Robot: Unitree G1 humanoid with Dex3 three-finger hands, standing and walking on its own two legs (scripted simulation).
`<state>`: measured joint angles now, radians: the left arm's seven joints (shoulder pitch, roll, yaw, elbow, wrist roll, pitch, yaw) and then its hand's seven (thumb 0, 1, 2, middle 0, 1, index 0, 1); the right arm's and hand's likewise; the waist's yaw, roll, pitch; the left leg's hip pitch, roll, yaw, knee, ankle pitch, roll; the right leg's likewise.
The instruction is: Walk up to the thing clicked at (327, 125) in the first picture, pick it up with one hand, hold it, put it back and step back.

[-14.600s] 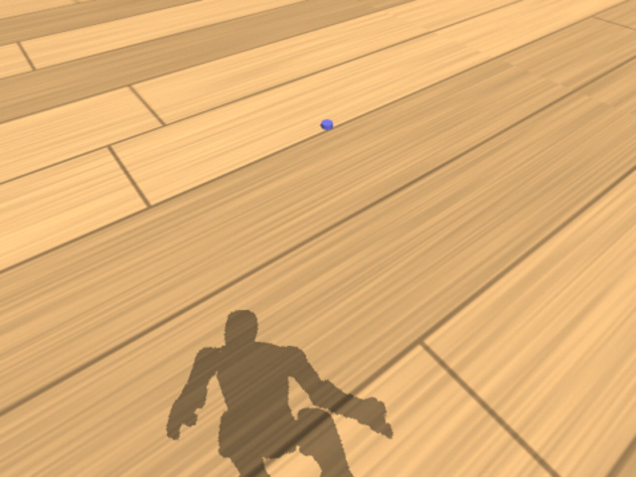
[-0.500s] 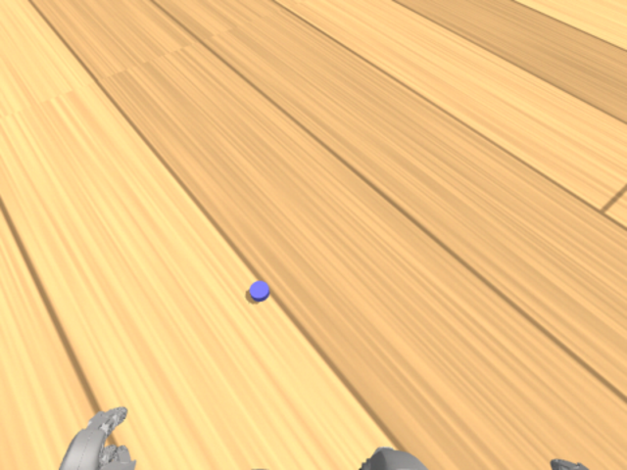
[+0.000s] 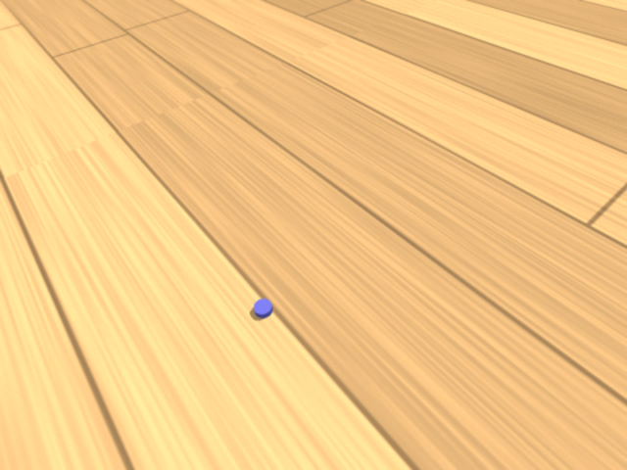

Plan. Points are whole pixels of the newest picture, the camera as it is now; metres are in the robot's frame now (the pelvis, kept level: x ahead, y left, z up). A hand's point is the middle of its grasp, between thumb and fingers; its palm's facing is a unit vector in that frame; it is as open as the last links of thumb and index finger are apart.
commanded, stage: walk up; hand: left
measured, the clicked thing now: (263, 308) +0.78 +0.26 -0.75
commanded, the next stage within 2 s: stand in 0.50 s
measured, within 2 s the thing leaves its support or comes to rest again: neither
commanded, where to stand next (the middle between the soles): +0.40 +0.01 m, yaw +3 degrees
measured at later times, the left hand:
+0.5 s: hand out of the picture +0.10 +0.27 -0.13, palm faces +0.06 -0.93 -0.35, open 7.4 cm
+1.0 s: hand out of the picture +0.06 +0.26 -0.14, palm faces -0.02 -0.94 -0.35, open 7.3 cm
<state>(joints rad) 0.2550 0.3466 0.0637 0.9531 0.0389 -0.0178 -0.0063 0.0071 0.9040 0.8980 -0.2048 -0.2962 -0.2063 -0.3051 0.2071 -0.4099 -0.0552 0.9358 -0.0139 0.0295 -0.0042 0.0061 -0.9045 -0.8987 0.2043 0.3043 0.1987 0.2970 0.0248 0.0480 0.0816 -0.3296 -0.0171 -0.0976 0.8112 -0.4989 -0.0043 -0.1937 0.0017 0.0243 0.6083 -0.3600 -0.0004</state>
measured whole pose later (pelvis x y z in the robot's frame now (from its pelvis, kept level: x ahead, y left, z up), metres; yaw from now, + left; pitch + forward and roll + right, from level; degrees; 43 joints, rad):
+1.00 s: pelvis -0.01 +0.00 +0.02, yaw +0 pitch -3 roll +0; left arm 0.10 0.36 0.00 1.14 0.01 -0.02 0.00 0.00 0.91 0.90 -0.20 -0.30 -0.20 -0.30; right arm 0.09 -0.35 -0.01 1.14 -0.01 0.00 0.01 0.01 -0.90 -0.90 0.20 0.30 0.20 0.30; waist -0.01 0.00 0.07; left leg -0.12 0.01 -0.05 0.33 -0.15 -0.02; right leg -0.08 -0.01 0.03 0.33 -0.20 0.02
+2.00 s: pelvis +0.09 +0.05 +0.01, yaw +0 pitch -4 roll +0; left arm 0.30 0.45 0.07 0.97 0.02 -0.02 -0.07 0.01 0.91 0.90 -0.20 -0.30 -0.20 -0.30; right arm 0.34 -0.37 -0.08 0.93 -0.03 -0.06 0.05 0.01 -0.90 -0.90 0.21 0.30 0.20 0.30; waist -0.02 -0.05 0.08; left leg -0.12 0.01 0.07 0.44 -0.26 0.03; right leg -0.44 -0.03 0.03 0.87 -0.33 -0.01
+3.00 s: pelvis +0.30 +0.04 +0.01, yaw +0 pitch -3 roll +0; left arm 0.19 0.37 0.01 1.04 0.00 -0.02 -0.01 0.00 0.91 0.90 -0.20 -0.30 -0.20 -0.30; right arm 0.11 -0.36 0.00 1.02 0.01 -0.01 0.02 0.01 -0.90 -0.90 0.21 0.30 0.20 0.30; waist 0.01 0.02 0.08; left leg -0.27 0.05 0.06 0.52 -0.20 -0.01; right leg -0.18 -0.02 -0.02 0.54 -0.31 0.01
